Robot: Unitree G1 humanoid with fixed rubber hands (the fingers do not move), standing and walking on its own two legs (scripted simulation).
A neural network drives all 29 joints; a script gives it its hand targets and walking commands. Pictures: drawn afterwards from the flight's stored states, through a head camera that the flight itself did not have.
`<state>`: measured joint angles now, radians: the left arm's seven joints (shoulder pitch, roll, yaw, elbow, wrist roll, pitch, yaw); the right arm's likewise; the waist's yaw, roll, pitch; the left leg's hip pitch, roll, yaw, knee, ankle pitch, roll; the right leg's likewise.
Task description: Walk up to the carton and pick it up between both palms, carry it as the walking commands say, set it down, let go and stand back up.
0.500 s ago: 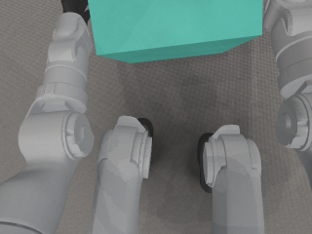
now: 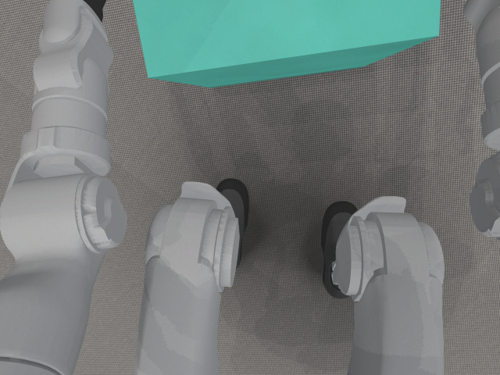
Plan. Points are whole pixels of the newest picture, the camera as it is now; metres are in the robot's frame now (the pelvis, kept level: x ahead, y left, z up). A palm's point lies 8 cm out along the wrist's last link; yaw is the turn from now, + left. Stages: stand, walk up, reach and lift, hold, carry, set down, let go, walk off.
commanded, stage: set down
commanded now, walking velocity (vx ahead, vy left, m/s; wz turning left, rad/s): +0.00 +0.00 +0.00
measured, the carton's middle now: out of the picture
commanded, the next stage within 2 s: let go in 1.20 s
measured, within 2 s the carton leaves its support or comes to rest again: neither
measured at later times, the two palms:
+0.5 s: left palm out of the picture +0.53 +0.27 -0.01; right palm out of the picture +0.60 -0.17 +0.00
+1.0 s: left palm out of the picture +0.53 +0.28 +0.16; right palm out of the picture +0.60 -0.18 +0.17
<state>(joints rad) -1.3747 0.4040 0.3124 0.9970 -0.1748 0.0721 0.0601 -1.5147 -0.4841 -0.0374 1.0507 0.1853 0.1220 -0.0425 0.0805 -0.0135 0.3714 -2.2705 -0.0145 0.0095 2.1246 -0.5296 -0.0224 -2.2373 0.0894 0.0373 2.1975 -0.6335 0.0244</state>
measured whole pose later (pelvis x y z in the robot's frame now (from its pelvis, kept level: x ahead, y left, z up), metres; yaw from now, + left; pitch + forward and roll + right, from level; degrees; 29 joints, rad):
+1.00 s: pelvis +0.02 +0.00 +0.23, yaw -1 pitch +47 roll +0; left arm -1.15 0.36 0.36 0.77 -0.09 0.28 -0.03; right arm -1.35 -0.45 -0.23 0.98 0.05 0.29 0.09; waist 0.09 -0.05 -0.05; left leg -1.75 -0.02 -0.03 1.24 -0.31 -0.02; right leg -1.72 0.06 0.03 1.28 -0.39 0.01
